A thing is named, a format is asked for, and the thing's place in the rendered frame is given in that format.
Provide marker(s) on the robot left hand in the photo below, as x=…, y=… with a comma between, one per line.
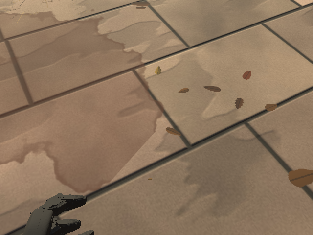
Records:
x=42, y=221

